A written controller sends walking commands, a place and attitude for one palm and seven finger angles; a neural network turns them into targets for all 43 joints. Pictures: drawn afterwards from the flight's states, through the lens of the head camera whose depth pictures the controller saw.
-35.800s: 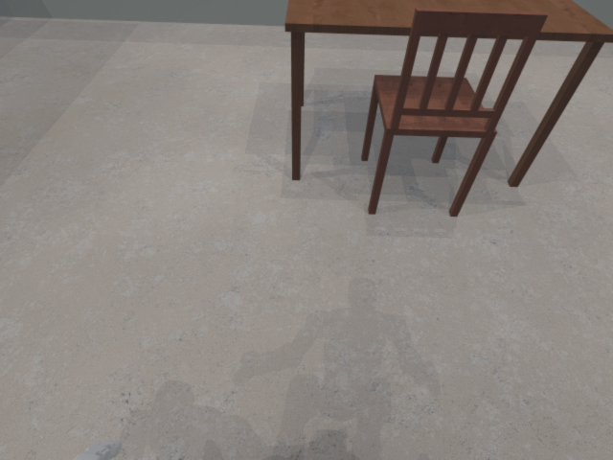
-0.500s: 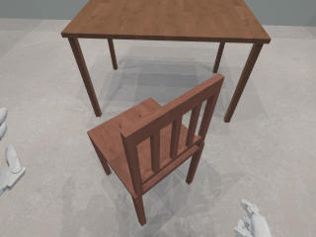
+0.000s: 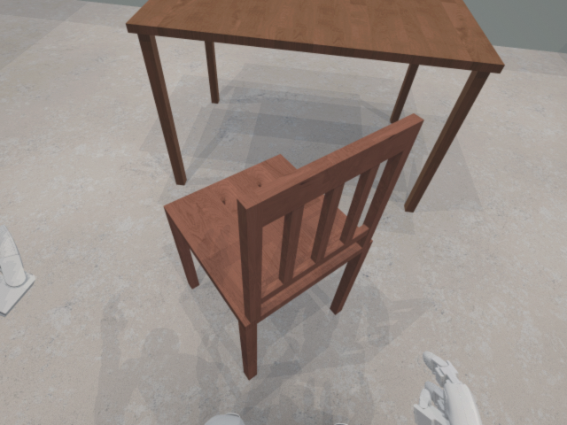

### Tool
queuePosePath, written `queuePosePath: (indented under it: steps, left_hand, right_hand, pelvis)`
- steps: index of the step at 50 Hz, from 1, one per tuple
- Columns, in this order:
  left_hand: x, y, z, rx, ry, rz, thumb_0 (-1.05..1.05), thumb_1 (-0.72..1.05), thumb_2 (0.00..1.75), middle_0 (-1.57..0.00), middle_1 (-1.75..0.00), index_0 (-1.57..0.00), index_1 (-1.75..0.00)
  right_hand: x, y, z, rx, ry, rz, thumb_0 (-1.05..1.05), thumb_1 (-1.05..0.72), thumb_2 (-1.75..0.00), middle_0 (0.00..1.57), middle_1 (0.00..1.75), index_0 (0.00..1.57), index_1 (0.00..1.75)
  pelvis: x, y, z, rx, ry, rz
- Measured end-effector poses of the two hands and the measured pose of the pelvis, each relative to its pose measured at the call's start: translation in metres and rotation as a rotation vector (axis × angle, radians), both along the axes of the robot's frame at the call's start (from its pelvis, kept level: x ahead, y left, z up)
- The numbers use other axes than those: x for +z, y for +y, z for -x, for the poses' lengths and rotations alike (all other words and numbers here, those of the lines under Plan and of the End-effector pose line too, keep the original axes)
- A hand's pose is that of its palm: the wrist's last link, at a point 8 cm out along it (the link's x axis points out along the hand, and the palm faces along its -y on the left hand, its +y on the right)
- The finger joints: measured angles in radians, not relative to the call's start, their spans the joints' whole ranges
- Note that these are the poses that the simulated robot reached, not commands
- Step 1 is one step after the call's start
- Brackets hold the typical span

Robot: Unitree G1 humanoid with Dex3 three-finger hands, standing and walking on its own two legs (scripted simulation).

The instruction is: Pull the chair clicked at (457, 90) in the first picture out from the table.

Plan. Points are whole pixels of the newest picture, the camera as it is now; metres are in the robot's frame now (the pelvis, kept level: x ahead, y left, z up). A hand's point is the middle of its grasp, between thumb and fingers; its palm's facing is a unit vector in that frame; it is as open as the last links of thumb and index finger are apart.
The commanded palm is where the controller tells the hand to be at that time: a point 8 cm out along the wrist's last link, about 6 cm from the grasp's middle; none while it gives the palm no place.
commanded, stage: step back with the hand held close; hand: left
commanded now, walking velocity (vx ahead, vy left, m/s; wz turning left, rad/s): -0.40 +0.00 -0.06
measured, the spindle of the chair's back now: (325, 224) +0.50 -0.05 -0.08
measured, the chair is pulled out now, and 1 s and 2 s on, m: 0.52 0.52 0.52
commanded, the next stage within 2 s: stop stepping back and stand still in 0.64 s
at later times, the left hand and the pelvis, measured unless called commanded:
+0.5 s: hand (37, 316) +0.17 +0.24 +0.18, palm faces +0.27 -0.83 -0.48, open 7.4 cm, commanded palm +0.11 +0.30 +0.19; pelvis -0.05 +0.00 +0.01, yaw -3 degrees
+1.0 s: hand out of the picture +0.04 +0.25 +0.18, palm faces +0.38 -0.84 -0.38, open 7.4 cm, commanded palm +0.00 +0.29 +0.19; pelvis -0.17 +0.00 +0.02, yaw -4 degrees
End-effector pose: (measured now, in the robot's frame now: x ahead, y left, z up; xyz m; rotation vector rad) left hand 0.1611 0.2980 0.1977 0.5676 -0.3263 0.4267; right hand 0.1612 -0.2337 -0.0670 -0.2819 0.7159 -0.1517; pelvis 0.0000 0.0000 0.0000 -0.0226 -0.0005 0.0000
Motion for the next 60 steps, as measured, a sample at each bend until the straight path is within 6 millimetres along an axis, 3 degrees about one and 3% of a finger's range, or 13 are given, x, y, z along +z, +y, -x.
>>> queuePosePath:
  steps: [6,12,17,22,28,31,36,44,47,55,60]
  left_hand:
    - [-0.004,0.006,0.002,-0.044,0.011,-0.001,0.02,0.89,0.9,-0.21,-0.31,-0.21,-0.3]
    - [0.006,0.013,0.01,-0.017,0.031,-0.032,0.02,0.89,0.9,-0.21,-0.31,-0.21,-0.3]
    - [0.003,-0.005,0.012,-0.06,0.046,-0.011,0.02,0.89,0.9,-0.21,-0.31,-0.21,-0.3]
    - [0.003,-0.025,0.017,-0.176,0.071,0.007,0.02,0.89,0.9,-0.21,-0.31,-0.21,-0.3]
    - [-0.002,-0.002,0.031,-0.177,0.111,-0.02,0.02,0.89,0.9,-0.21,-0.31,-0.22,-0.3]
    - [-0.002,0.008,0.045,-0.157,0.139,-0.011,0.02,0.89,0.9,-0.21,-0.31,-0.22,-0.3]
    - [0.002,0.003,0.078,-0.151,0.133,0.036,0.02,0.89,0.9,-0.21,-0.31,-0.21,-0.3]
    - [0.003,-0.006,0.135,-0.104,0.12,0.026,0.02,0.89,0.9,-0.21,-0.31,-0.21,-0.3]
    - [0.003,-0.01,0.154,-0.104,0.107,0.071,0.02,0.89,0.9,-0.21,-0.31,-0.21,-0.3]
    - [-0.014,0.01,0.166,-0.049,0.062,0.128,0.02,0.89,0.9,-0.21,-0.31,-0.21,-0.3]
    - [-0.007,0.006,0.176,-0.067,0.079,0.062,0.02,0.89,0.9,-0.21,-0.31,-0.21,-0.3]
  right_hand:
    - [0.008,0.002,0.006,-0.041,-0.018,0.029,0.01,-0.9,-0.9,0.2,0.3,0.2,0.3]
    - [0.015,0.01,0.015,-0.029,-0.027,-0.004,0.01,-0.9,-0.9,0.2,0.3,0.2,0.3]
    - [0.008,0.006,0.022,0.022,-0.003,-0.011,0.01,-0.9,-0.9,0.2,0.3,0.2,0.3]
    - [0.014,-0.006,0.041,-0.055,-0.019,-0.008,0.01,-0.9,-0.9,0.21,0.3,0.21,0.3]
    - [0.027,-0.011,0.073,-0.135,0.008,0.05,0.01,-0.9,-0.9,0.2,0.3,0.2,0.3]
    - [0.035,-0.006,0.089,-0.122,-0.007,0.05,0.01,-0.91,-0.9,0.2,0.3,0.2,0.3]
    - [0.039,0.006,0.118,-0.082,-0.04,0.016,0.01,-0.9,-0.9,0.2,0.3,0.2,0.3]
    - [0.02,0.007,0.163,-0.036,-0.049,-0.037,0.01,-0.9,-0.9,0.2,0.3,0.2,0.3]
    - [0.017,0.002,0.187,-0.068,-0.01,-0.037,0.01,-0.9,-0.9,0.2,0.3,0.2,0.3]
    - [0.015,-0.009,0.23,-0.141,0.01,0.018,0.01,-0.9,-0.9,0.2,0.3,0.2,0.3]
    - [0.016,-0.004,0.241,-0.135,-0.031,-0.015,0.01,-0.9,-0.9,0.2,0.3,0.2,0.3]
  pelvis:
    - [0.0,0.01,0.009,-0.005,0.005,0.016]
    - [0.009,0.003,0.011,-0.005,0.04,0.032]
    - [0.011,-0.005,0.03,-0.051,0.054,0.023]
    - [0.013,-0.003,0.045,-0.054,0.043,0.019]
    - [0.017,0.01,0.063,-0.055,0.061,-0.002]
    - [0.022,0.013,0.077,-0.068,0.056,0.008]
    - [0.027,0.014,0.102,-0.085,0.039,0.023]
    - [0.016,0.002,0.153,-0.08,0.018,-0.002]
    - [0.019,0.003,0.162,-0.087,0.01,-0.007]
    - [0.015,0.012,0.179,-0.055,-0.009,-0.015]
    - [0.016,0.009,0.188,-0.053,-0.026,-0.027]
